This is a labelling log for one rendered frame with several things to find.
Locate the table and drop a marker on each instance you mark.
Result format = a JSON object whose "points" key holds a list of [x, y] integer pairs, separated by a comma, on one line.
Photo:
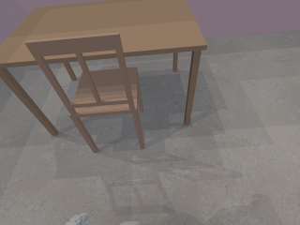
{"points": [[146, 27]]}

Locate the robot left hand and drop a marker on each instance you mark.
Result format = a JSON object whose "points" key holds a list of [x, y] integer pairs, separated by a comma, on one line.
{"points": [[78, 219]]}

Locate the chair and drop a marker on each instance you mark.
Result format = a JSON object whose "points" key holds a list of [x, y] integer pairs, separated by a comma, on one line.
{"points": [[99, 92]]}

